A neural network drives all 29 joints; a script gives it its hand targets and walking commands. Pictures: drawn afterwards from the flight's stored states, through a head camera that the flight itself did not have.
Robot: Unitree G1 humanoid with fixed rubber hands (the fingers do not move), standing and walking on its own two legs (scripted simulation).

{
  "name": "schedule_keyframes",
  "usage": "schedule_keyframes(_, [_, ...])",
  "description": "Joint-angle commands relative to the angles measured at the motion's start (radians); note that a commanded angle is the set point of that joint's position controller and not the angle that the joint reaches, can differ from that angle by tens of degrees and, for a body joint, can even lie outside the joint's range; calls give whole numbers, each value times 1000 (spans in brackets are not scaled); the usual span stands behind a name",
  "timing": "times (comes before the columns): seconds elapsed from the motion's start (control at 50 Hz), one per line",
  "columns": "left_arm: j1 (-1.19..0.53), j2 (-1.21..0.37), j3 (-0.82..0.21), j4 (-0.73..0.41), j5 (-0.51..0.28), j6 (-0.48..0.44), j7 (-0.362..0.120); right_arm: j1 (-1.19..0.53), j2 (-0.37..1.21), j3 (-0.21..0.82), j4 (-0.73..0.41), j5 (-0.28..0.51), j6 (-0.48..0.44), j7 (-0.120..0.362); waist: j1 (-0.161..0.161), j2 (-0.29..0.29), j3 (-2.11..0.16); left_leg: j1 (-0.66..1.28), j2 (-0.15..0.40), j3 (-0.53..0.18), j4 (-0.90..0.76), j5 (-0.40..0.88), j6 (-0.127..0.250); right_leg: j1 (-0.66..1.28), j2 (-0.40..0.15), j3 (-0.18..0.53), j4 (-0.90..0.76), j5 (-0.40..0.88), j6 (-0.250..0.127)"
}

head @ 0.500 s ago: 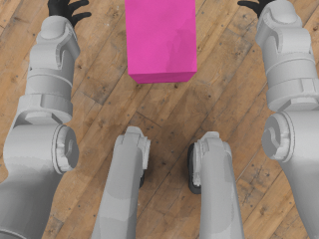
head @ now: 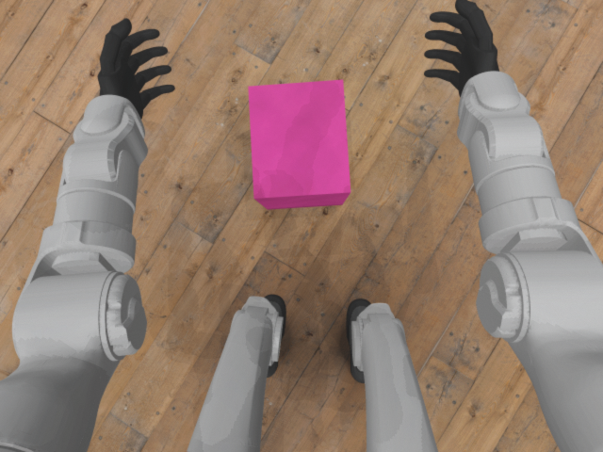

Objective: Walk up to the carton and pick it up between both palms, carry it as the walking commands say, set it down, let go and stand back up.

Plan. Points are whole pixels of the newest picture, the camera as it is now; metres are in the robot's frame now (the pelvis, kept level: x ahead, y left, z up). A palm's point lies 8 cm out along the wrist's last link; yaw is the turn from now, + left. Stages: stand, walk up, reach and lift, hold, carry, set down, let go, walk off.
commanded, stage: set down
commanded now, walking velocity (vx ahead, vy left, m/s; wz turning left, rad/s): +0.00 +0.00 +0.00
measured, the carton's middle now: (300, 152) +0.56 +0.05 -0.51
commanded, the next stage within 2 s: let go in 0.16 s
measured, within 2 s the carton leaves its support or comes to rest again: neither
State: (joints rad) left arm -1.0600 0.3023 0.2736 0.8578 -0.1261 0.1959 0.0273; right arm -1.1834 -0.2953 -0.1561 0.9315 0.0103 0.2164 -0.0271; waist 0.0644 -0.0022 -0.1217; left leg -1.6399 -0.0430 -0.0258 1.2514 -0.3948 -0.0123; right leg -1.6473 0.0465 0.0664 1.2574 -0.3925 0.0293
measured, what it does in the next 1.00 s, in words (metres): rises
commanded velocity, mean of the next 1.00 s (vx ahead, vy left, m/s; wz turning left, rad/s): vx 0.00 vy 0.00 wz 0.00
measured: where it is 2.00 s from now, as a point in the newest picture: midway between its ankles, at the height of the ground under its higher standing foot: (314, 351)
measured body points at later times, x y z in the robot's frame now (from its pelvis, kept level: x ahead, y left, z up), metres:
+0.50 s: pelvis +0.02 +0.00 +0.07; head +0.26 -0.01 +0.46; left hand +0.41 +0.25 -0.03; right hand +0.44 -0.19 -0.03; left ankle +0.07 +0.12 -0.59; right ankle +0.07 -0.12 -0.59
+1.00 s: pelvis +0.07 -0.01 +0.14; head +0.12 -0.01 +0.59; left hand +0.25 +0.24 +0.06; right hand +0.28 -0.24 +0.06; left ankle +0.07 +0.12 -0.59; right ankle +0.07 -0.12 -0.59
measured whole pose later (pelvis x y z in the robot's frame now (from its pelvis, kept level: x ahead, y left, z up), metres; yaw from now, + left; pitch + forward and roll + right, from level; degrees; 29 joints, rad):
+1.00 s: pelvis +0.07 -0.01 +0.14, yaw +0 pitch +6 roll +0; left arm 0.15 0.24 0.06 0.48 -0.01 0.05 -0.08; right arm 0.09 -0.15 -0.15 0.52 -0.02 0.05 0.03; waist 0.05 0.00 0.01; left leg -0.39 -0.02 -0.05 0.59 -0.30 -0.01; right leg -0.40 0.04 0.07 0.60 -0.30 0.00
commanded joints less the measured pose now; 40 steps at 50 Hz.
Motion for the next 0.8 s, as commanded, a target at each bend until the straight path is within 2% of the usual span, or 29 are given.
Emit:
schedule_keyframes(0.0, [-179,-8,79,-114,114,-78,-12,-153,-64,-157,-53,-111,-70,31,-40,-94,-847,618,-29,38,-225,503,-45,652,38,-82,-206,401,5])
schedule_keyframes(0.02, [-114,61,152,-67,169,-91,-9,-105,-51,-181,-50,-116,-72,20,7,-104,-820,647,-21,28,-255,522,-38,649,34,-68,-242,414,10])
schedule_keyframes(0.04, [-208,-11,94,-134,145,-94,-22,-159,-28,-132,-94,-92,-80,30,-7,-34,-786,654,-18,45,-254,512,-41,588,23,-60,-266,373,-3])
schedule_keyframes(0.06, [-136,40,165,-13,179,-91,-28,-160,6,-124,-58,-112,-71,20,35,-121,-736,563,-18,47,-260,455,-26,644,20,-49,-268,356,9])
schedule_keyframes(0.08, [-156,-19,138,-55,175,-100,-36,-118,29,-152,-34,-142,-79,26,-14,-98,-711,529,-21,51,-292,466,-39,692,22,-53,-283,404,6])
schedule_keyframes(0.1, [-68,-32,135,11,204,-94,-42,-105,-17,-181,-49,-141,-82,17,7,-29,-749,585,-22,58,-299,456,-45,731,11,-31,-311,396,-2])
schedule_keyframes(0.12, [-19,49,200,27,226,-101,-34,-57,-13,-209,-65,-173,-84,9,2,-122,-795,614,-20,40,-298,544,-35,720,24,-55,-299,471,18])
schedule_keyframes(0.14, [-91,-8,152,-54,208,-110,-43,-82,40,-148,-97,-122,-88,15,32,-52,-834,682,-21,51,-314,526,-32,735,22,-43,-320,432,7])
schedule_keyframes(0.16, [-78,58,165,-131,226,-108,-41,-76,-15,-203,-160,-188,-85,-10,-5,-131,-992,654,-20,55,-277,545,-33,851,27,-58,-278,526,12])
schedule_keyframes(0.2, [-56,32,81,-247,198,-110,-49,-7,6,-189,-267,-166,-88,-20,-9,-43,-1174,846,-22,40,-275,686,-28,905,39,-57,-257,632,10])
schedule_keyframes(0.22, [95,40,84,-236,196,-102,-73,115,50,-165,-292,-185,-77,-40,-34,-133,-1228,825,-28,56,-269,661,-25,1046,32,-57,-272,703,17])
schedule_keyframes(0.26, [148,101,76,-270,216,-101,-80,140,-8,-189,-362,-186,-73,-71,-22,-85,-1178,760,-39,72,-291,605,-27,1121,18,-34,-263,736,21])
schedule_keyframes(0.28, [4,107,18,-379,167,-99,-93,64,2,-160,-444,-174,-68,-78,-48,-83,-1133,763,-31,59,-311,559,-20,1049,25,-61,-266,648,28])
schedule_keyframes(0.3, [199,82,21,-389,202,-95,-89,279,58,-135,-449,-163,-62,-78,-7,-5,-1139,994,-24,34,-341,620,-19,990,24,-67,-312,567,27])
schedule_keyframes(0.32, [222,34,-51,-389,145,-87,-91,297,47,-109,-467,-158,-66,-71,-41,-33,-1077,1052,-4,8,-330,645,-20,919,33,-92,-328,526,25])
schedule_keyframes(0.34, [229,53,-26,-379,160,-82,-104,284,57,-82,-496,-123,-63,-70,-32,6,-938,1079,-6,7,-354,609,-17,821,25,-92,-366,434,25])
schedule_keyframes(0.36, [242,41,-68,-438,137,-86,-110,315,73,-40,-541,-102,-73,-56,-58,-9,-920,1054,-7,9,-359,633,-16,878,25,-80,-391,491,16])
schedule_keyframes(0.38, [355,44,-47,-386,149,-83,-117,394,105,5,-542,-92,-74,-59,-4,-36,-900,1031,-8,15,-372,596,4,954,13,-65,-394,501,20])
schedule_keyframes(0.44, [450,54,-76,-490,118,-97,-122,520,90,29,-618,-64,-82,-38,-7,-20,-934,1101,-6,12,-408,553,7,1070,8,-61,-419,495,6])
schedule_keyframes(0.46, [443,54,-95,-469,108,-95,-121,527,60,4,-554,-79,-80,-30,-33,-47,-735,1084,2,0,-445,429,0,1004,14,-70,-457,342,7])
schedule_keyframes(0.48, [572,36,-117,-432,119,-104,-121,668,90,27,-492,-73,-88,-22,-21,-24,-659,1094,-7,4,-472,468,-4,1015,9,-78,-474,362,7])
schedule_keyframes(0.54, [611,6,-126,-429,98,-122,-132,703,90,62,-520,-31,-117,5,-38,-44,-443,1067,-3,-11,-540,283,14,1023,-3,-65,-559,196,-10])
schedule_keyframes(0.58, [721,3,-108,-464,131,-153,-121,812,70,59,-548,-31,-145,22,-7,22,-471,1159,-1,-10,-557,353,4,1063,-8,-59,-570,243,-19])
schedule_keyframes(0.6, [772,-19,-142,-462,102,-149,-125,877,67,50,-541,-51,-160,26,-47,-36,-458,1224,5,-21,-563,393,2,1086,-5,-54,-604,265,-14])
schedule_keyframes(0.64, [878,-46,-164,-435,108,-160,-119,989,87,73,-460,-28,-164,32,-32,50,-362,1221,1,6,-605,358,-15,1181,-18,-52,-641,260,-27])
schedule_keyframes(0.66, [851,-56,-193,-439,97,-167,-113,947,76,77,-465,-33,-173,38,-43,-23,-299,1194,13,-20,-624,298,-6,1165,-8,-48,-644,205,-19])
schedule_keyframes(0.7, [909,-26,-170,-557,83,-189,-113,995,32,70,-607,-28,-192,45,-37,-14,-405,1292,13,-14,-621,377,-7,1276,-2,-48,-651,276,-31])
schedule_keyframes(0.74, [938,-25,-195,-560,84,-189,-104,1037,29,58,-611,-38,-202,47,-59,-6,-299,1329,14,-17,-663,342,-7,1274,-3,-52,-690,257,-29])
schedule_keyframes(0.78, [1094,-30,-211,-577,93,-187,-102,1195,53,92,-592,-20,-198,53,-34,46,-346,1440,13,-2,-694,373,-17,1403,-8,-49,-730,294,-24])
